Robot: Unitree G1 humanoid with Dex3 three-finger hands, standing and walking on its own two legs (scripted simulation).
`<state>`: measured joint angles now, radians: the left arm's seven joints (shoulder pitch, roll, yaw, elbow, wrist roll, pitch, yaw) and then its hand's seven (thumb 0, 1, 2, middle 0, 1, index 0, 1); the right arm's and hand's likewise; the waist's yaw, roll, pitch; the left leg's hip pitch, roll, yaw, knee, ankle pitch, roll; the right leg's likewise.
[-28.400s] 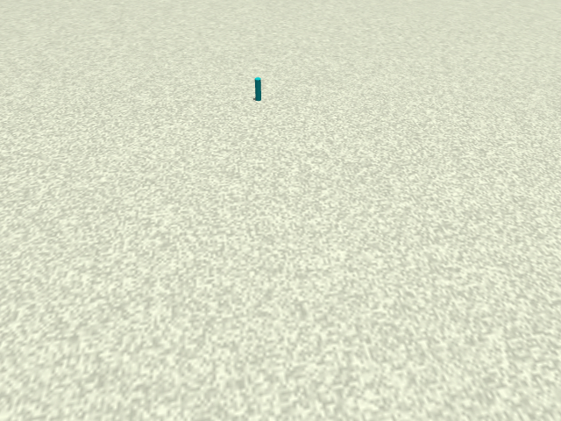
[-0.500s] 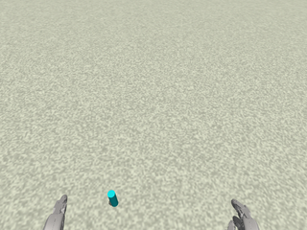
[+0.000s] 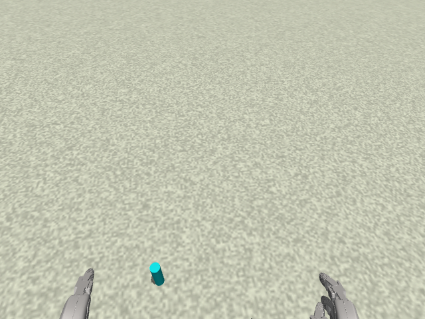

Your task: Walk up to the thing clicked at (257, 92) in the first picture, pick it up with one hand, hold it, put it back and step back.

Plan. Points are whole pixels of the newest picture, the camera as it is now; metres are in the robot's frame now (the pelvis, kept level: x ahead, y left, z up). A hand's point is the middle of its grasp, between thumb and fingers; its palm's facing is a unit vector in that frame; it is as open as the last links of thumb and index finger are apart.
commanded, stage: home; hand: left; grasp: from the side
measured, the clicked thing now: (157, 274) +0.45 +0.21 -0.65
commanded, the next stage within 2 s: stand in 0.36 s
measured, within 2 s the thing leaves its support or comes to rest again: neither
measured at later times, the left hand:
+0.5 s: hand out of the picture +0.17 +0.18 -0.06, palm faces +0.10 -0.96 -0.28, open 17.5 cm
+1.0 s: hand out of the picture +0.15 +0.21 -0.09, palm faces -0.03 -0.94 -0.33, open 8.2 cm
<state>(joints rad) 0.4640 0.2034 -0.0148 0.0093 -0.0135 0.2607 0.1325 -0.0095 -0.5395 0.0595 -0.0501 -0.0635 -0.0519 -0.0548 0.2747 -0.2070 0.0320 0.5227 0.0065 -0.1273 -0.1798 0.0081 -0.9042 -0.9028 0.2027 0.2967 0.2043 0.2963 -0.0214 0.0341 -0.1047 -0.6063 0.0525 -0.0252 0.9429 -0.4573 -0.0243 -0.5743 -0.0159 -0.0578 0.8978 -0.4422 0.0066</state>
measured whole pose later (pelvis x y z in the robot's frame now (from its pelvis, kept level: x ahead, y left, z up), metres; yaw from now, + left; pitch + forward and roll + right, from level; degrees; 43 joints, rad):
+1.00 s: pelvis +0.00 +0.00 +0.01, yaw +0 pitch +2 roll +0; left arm 0.26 0.28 -0.01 0.47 0.06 0.06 0.03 0.00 0.74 0.87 -0.20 -0.30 -0.20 -0.29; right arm 0.18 -0.27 0.01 0.76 -0.07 -0.04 -0.04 0.01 -0.90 -0.90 0.20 0.30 0.21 0.30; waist 0.01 -0.01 -0.01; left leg -0.47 0.02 0.00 0.85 -0.42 -0.01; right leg -0.46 -0.05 -0.04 0.85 -0.43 0.01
